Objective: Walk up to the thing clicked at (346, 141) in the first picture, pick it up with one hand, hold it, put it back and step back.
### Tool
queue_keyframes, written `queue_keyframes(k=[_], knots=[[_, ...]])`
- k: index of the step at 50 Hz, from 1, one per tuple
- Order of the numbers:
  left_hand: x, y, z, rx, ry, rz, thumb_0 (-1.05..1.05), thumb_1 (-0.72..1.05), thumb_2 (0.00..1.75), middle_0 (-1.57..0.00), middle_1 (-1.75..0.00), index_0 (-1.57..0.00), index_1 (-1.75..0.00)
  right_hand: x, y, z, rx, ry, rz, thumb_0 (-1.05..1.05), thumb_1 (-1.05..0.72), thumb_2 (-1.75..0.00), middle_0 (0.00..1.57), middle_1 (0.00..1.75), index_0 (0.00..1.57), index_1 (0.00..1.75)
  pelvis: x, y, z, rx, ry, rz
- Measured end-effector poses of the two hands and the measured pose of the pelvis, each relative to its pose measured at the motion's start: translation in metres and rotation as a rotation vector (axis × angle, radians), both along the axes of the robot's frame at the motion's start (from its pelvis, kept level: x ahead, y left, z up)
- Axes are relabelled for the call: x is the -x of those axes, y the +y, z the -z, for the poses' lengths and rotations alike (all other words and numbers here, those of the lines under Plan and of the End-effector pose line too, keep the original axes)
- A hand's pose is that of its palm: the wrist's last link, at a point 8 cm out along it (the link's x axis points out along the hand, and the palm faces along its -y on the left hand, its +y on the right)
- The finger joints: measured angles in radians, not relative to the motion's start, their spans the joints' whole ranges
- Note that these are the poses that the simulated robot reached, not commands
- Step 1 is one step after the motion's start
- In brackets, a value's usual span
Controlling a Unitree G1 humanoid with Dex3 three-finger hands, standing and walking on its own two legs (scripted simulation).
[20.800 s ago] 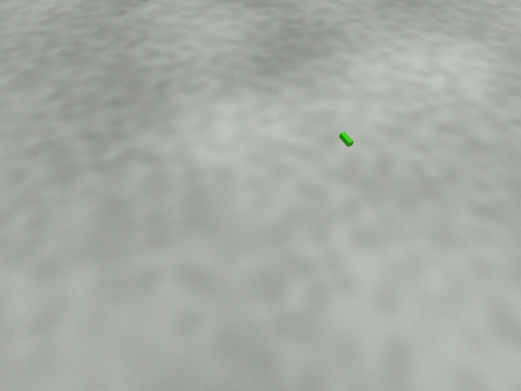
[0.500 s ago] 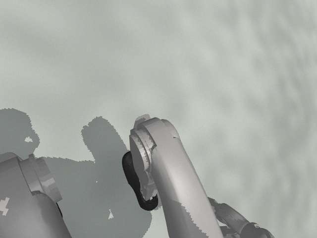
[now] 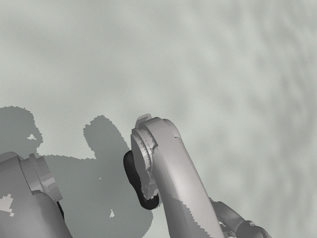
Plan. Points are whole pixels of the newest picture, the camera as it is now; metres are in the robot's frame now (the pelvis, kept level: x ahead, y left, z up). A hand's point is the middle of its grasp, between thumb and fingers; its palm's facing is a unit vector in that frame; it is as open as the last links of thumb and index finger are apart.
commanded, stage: close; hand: left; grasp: from above
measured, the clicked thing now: out of the picture +0.44 +0.34 -0.29
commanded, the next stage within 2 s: settle in 0.26 s
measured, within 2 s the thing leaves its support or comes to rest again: leaves its support in 0.66 s
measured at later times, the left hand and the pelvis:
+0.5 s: hand out of the picture +0.41 +0.34 -0.25, palm faces -0.42 -0.20 -0.88, open 6.2 cm; pelvis +0.00 +0.00 +0.00, yaw +0 degrees
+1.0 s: hand out of the picture +0.42 +0.35 -0.17, palm faces -0.38 -0.16 -0.91, open 6.2 cm; pelvis +0.00 +0.00 +0.01, yaw +3 degrees
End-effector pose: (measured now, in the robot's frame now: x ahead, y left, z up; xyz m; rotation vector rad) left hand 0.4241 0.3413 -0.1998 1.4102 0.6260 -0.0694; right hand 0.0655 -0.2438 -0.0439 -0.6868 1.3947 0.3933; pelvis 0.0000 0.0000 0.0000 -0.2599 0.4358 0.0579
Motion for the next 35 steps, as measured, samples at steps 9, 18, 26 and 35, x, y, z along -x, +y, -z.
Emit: queue_keyframes(k=[9,18,26,35], knots=[[-0.002,0.0,-0.001,0.003,-0.001,-0.018,0.01,0.6,0.04,-0.89,-0.2,-0.98,-0.18,-0.001,-0.004,-0.002,0.011,0.004,0.008,0.0,-0.9,-0.9,0.2,0.3,0.2,0.3,-0.001,-0.001,-0.002,0.0,0.011,0.001],[0.002,0.001,-0.002,0.008,0.008,-0.021,0.01,0.6,0.0,-0.97,-0.13,-1.04,-0.09,0.0,-0.005,-0.002,0.017,0.013,0.015,0.0,-0.9,-0.9,0.2,0.3,0.2,0.3,-0.002,-0.001,-0.003,-0.002,0.017,0.0],[0.004,0.002,-0.003,0.012,0.021,-0.015,0.0,0.57,0.0,-1.03,-0.08,-1.08,-0.04,0.0,-0.006,0.0,0.021,0.005,0.019,0.0,-0.91,-0.9,0.2,0.3,0.2,0.3,0.0,-0.002,-0.002,-0.007,0.013,-0.002],[0.003,0.003,-0.015,0.008,-0.024,-0.002,0.0,0.55,0.0,-1.08,-0.02,-1.13,0.0,0.001,-0.011,-0.001,0.031,0.003,0.045,0.0,-0.92,-0.9,0.2,0.3,0.2,0.3,-0.001,-0.003,-0.003,-0.013,0.027,-0.008]])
